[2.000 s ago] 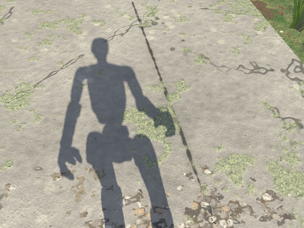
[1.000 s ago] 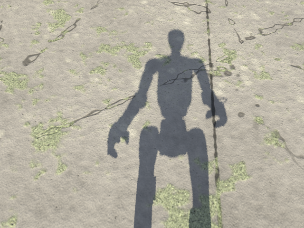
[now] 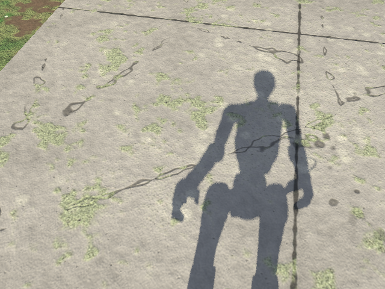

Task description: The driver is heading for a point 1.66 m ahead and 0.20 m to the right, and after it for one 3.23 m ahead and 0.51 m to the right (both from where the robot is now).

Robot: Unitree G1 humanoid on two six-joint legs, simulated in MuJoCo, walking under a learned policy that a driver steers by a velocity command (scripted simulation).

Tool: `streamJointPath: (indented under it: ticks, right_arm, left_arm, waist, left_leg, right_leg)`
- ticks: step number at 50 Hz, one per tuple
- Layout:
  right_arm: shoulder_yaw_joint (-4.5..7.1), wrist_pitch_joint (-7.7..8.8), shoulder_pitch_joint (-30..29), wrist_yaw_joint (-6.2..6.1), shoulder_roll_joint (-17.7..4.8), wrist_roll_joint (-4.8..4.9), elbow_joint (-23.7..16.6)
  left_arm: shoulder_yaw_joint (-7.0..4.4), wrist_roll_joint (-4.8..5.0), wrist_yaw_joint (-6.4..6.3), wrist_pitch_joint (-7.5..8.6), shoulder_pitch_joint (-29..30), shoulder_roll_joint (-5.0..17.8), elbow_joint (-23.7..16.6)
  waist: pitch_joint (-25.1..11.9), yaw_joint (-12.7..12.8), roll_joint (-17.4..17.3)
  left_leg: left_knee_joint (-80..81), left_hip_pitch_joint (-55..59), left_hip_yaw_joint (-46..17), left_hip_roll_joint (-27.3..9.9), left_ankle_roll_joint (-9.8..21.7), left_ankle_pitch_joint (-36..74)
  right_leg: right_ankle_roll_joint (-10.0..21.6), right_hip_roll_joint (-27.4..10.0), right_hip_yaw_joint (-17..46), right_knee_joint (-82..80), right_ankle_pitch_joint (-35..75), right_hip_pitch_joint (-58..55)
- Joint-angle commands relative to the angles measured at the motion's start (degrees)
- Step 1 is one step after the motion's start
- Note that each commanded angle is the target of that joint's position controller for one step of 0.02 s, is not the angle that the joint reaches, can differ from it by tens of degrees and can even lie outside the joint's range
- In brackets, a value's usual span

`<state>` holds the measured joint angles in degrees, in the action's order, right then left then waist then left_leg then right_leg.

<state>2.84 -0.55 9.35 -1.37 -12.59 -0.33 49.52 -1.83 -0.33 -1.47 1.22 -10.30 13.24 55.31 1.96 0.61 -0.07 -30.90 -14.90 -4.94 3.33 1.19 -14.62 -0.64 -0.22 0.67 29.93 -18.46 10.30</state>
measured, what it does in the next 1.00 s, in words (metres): stands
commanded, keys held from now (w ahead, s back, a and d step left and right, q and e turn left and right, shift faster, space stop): no key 0.94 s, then w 0.06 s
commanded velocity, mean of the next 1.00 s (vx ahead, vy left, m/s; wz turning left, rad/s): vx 0.01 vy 0.00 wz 0.00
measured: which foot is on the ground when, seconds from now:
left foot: down 0.00-1.00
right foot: down 0.00-1.00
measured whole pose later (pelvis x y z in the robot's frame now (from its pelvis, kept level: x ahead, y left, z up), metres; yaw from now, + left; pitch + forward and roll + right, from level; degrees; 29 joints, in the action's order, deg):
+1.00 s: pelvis +0.00 -0.02 +0.00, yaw +0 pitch -1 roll +0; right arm 1.3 -0.6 11.1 -2.4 -11.3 0.2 63.9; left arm -0.4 0.0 -2.1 1.4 -17.8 10.5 62.5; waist 1.8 0.1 -0.1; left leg -29.4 -14.2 -5.3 1.9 0.0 -14.5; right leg 1.0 1.0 0.0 28.4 -17.6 9.6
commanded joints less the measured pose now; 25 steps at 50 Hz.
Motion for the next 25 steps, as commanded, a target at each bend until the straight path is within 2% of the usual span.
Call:
streamJointPath:
  ticks: [1, 25]
  right_arm:
    - [1.35, 0.65, -0.7, -0.32, -6.3, 0.08, -1.5]
    - [0.34, 0.44, -0.5, -0.72, -5.5, 0.35, 8.8]
  left_arm:
    - [-1.16, 0.02, -0.23, 0.45, -0.9, 6.2, -1.0]
    - [0.02, -0.04, -0.71, 0.46, -6.2, 4.4, 4.8]
  waist:
    - [-2.5, 0.0, -0.1]
    - [0.0, -0.3, -0.2]
  left_leg:
    - [4.4, 4.1, -3.9, -4.1, 2.2, 13.2]
    - [6.5, 3.8, -2.2, -3.3, 1.4, 8.9]
  right_leg:
    - [1.1, -2.1, 2.0, -5.3, 9.0, 2.3]
    - [1.4, -1.0, 1.1, -7.5, 5.7, 3.1]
